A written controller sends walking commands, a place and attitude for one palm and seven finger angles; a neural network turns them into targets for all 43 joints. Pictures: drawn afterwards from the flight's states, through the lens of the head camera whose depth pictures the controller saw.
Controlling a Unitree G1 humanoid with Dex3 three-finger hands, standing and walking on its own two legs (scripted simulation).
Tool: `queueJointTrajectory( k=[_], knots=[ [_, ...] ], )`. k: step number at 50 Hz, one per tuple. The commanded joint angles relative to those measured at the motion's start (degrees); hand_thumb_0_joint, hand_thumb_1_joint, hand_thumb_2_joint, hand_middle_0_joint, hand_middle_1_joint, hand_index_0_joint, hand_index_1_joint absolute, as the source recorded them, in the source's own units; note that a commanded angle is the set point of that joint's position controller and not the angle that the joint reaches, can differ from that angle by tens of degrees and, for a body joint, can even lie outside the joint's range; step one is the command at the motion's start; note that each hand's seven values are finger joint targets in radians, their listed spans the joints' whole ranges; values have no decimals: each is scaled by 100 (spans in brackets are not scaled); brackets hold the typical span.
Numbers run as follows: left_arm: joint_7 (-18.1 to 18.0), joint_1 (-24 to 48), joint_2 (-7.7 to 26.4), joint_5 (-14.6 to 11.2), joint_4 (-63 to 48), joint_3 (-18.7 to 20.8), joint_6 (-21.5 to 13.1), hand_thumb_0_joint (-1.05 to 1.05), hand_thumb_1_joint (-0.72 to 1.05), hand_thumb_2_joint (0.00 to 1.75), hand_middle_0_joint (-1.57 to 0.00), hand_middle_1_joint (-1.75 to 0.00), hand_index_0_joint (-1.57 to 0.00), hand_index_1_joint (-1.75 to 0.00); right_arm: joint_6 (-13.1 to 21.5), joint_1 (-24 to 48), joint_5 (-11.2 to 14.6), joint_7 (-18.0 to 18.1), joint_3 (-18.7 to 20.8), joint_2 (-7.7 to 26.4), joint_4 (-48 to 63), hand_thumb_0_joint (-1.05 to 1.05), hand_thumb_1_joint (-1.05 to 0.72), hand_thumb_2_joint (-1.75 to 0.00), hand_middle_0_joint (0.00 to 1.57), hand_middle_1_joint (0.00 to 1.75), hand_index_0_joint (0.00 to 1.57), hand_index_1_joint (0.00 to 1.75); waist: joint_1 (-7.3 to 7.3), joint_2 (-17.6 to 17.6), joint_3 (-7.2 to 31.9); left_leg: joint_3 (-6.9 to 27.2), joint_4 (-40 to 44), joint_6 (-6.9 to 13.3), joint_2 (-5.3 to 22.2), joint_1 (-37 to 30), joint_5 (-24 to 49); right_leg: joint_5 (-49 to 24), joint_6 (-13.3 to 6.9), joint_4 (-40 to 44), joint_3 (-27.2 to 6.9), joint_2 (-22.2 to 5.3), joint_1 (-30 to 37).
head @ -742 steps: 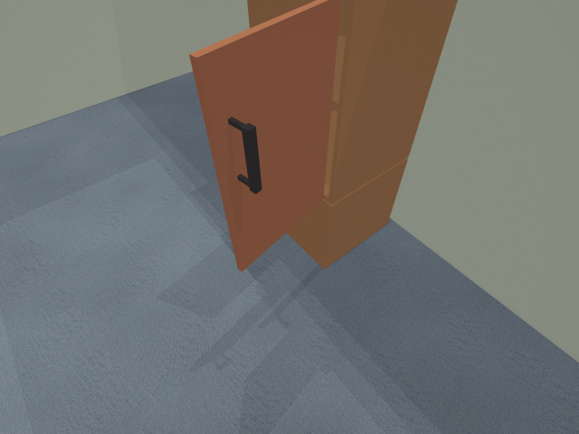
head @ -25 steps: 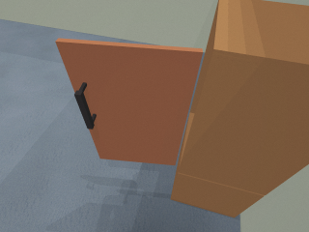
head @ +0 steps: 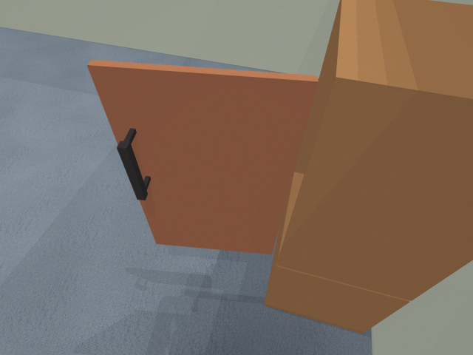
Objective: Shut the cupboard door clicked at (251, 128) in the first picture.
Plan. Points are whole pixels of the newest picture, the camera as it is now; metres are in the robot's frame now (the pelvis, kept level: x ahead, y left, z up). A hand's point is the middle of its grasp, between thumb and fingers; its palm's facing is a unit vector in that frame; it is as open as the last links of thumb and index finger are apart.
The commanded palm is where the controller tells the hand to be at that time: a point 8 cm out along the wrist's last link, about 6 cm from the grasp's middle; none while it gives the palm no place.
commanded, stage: look again from close up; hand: left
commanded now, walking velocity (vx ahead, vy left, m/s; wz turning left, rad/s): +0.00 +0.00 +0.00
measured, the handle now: (137, 166) +0.45 +0.24 +0.04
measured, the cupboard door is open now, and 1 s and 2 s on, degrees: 100 100 100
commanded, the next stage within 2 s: raise the hand and make a fist in 1.80 s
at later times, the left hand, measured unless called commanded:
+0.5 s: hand out of the picture -0.02 +0.18 -0.18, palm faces +0.03 -0.98 -0.19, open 7.4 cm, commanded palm none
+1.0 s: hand out of the picture -0.03 +0.17 -0.18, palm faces +0.04 -0.98 -0.18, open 7.4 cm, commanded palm none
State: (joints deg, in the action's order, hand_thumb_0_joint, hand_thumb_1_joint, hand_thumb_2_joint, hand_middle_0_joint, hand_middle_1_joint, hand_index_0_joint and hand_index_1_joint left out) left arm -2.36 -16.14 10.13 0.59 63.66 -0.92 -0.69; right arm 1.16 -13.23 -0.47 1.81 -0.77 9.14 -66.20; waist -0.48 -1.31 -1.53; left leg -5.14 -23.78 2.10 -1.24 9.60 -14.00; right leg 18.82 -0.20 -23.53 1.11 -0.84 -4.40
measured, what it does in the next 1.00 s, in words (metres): stands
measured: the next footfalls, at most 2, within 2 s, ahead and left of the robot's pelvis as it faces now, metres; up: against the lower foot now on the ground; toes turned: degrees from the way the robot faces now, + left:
none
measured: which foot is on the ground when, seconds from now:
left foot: down 0.00-1.00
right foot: down 0.00-1.00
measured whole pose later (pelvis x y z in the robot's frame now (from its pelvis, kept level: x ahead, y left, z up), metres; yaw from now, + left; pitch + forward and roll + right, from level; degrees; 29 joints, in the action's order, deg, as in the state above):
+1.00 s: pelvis -0.01 +0.00 +0.00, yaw +1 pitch +0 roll +1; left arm -2.4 -17.0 9.3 0.6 64.5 -0.7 -0.8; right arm 1.3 -13.8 -0.4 1.9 -0.5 8.4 -67.0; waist -0.6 -1.8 -2.2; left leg -4.5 -22.6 2.5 -1.8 9.7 -12.6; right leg 17.6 0.2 -22.2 1.9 -1.3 -4.1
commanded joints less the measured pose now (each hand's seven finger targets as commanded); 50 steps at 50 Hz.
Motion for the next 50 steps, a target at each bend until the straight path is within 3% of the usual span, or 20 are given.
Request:
queueJointTrajectory(
  k=[1, 20, 23, 32, 50],
  knots=[
    [-23, -475, 591, 23, -106, 128, -66, 0, 90, 90, -20, -30, -20, -30, 86, -254, -8, 37, 82, 607, 151, 0, -90, -90, 20, 30, 20, 30, 1, 37, -120, 672, 342, 55, 734, -302, 1558, -1695, -140, 340, -410, -589, -444],
    [-26, -537, 533, 24, -54, 149, -65, 0, 90, 90, -20, -30, -20, -30, 107, -335, -3, 55, 94, 581, 115, 0, -90, -90, 20, 30, 20, 30, 8, 41, -54, 717, 374, 64, 731, -365, 1685, -1623, -128, 377, -360, -600, -391],
    [-20, -536, 510, 32, -48, 145, -58, 0, 90, 90, -20, -30, -20, -30, 94, -321, 6, 52, 96, 537, 106, 0, -90, -90, 20, 30, 20, 30, -5, -2, -252, 723, 431, 71, 727, -243, 1485, -1453, -124, 444, -353, -579, -445],
    [-16, -561, 489, 21, -27, 133, -58, 0, 90, 90, -20, -30, -20, -30, 90, -337, -1, 39, 89, 537, 88, 0, -90, -90, 20, 30, 20, 30, 0, 81, -202, 762, 480, 51, 714, -283, 1344, -1267, -122, 476, -365, -596, -485],
    [-22, -591, 487, 23, -19, 152, -70, 0, 90, 90, -20, -30, -20, -30, 99, -345, -1, 50, 103, 519, 62, 0, -90, -90, 20, 30, 20, 30, -12, 56, -188, 771, 447, 38, 707, -263, 1493, -1439, -127, 474, -334, -621, -422]
  ],
)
